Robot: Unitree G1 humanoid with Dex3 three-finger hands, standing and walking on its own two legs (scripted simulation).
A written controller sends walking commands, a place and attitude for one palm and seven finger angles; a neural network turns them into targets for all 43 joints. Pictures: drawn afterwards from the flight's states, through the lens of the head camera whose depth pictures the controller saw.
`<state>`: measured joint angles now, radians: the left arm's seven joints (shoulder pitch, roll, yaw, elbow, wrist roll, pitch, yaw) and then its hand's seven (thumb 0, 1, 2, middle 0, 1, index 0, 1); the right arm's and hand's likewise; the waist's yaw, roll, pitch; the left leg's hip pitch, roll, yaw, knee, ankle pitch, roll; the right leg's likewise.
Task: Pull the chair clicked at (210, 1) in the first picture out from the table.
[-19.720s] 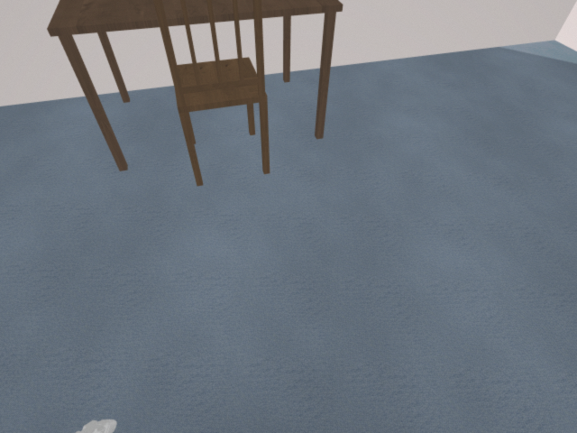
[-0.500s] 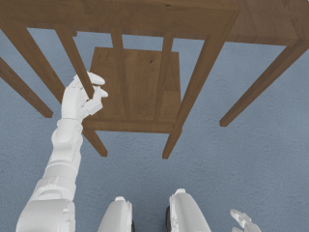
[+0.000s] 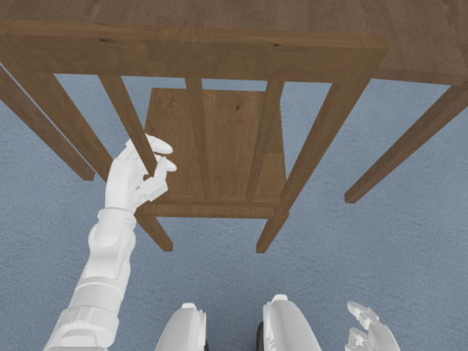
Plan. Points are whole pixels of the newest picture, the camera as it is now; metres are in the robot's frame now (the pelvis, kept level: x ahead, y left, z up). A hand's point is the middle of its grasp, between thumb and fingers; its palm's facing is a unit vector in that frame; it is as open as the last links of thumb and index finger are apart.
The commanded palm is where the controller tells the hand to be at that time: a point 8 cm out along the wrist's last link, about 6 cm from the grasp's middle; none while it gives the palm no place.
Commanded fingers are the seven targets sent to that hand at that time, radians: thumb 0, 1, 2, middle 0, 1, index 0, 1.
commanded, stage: step backward, pulling the chair out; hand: left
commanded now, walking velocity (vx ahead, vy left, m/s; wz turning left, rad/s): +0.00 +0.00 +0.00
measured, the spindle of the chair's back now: (203, 156) +0.42 +0.05 +0.05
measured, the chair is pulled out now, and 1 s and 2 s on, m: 0.03 0.12 0.21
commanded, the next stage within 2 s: none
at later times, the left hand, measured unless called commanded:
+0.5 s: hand (166, 182) +0.38 +0.11 +0.03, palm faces -0.07 -0.99 -0.12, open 4.8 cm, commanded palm +0.35 +0.16 +0.03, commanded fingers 0.00 0.90 0.90 -0.50 -1.45 -0.50 -1.45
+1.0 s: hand (166, 238) +0.29 +0.10 +0.03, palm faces -0.04 -0.99 -0.14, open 4.8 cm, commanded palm +0.28 +0.16 +0.04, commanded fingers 0.00 0.90 0.90 -0.50 -1.45 -0.50 -1.45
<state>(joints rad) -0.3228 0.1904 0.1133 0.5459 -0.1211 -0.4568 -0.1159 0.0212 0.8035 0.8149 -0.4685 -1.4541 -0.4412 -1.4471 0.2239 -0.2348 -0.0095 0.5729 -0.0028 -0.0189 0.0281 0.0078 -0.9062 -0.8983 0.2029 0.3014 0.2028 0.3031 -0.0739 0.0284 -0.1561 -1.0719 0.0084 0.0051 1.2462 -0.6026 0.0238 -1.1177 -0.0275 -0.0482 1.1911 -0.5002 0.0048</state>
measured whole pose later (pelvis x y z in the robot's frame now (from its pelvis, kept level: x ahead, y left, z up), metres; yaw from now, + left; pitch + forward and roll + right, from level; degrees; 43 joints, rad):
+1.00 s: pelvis -0.06 +0.01 +0.10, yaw -3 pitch +4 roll +1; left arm -0.39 0.12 0.02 0.98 -0.06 -0.23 0.11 0.02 0.78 0.82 -0.34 -1.18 -0.50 -1.45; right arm 0.22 -0.25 -0.02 0.72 0.06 0.06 -0.12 0.01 -0.90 -0.90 0.21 0.30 0.21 0.30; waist -0.07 0.01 0.07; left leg -0.43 -0.01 0.10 0.60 -0.28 0.01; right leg -0.50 -0.03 0.01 0.54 -0.13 0.02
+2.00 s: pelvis -0.17 +0.04 +0.09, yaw -5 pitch +2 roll +1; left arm -0.40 0.12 0.02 0.91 -0.01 -0.19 0.11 0.00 0.74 0.80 -0.31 -1.24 -0.50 -1.45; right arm 0.17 -0.22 0.00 0.73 0.02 0.02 -0.10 0.01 -0.90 -0.90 0.21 0.30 0.21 0.30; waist -0.07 -0.01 0.12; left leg -0.37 0.01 0.02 0.68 -0.37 -0.03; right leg -0.53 -0.08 -0.02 0.56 -0.07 0.02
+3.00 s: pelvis -0.33 +0.05 +0.09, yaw -7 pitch +1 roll +0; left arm -0.35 0.15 -0.01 0.85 -0.02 -0.18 0.11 -0.01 0.74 0.79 -0.27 -1.24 -0.50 -1.45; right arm 0.19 -0.25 -0.01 0.72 0.01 0.01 -0.12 0.01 -0.91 -0.90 0.20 0.30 0.20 0.30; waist -0.06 -0.02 0.13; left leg -0.36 0.01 -0.03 0.61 -0.26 -0.02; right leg -0.45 -0.05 -0.02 0.63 -0.21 0.02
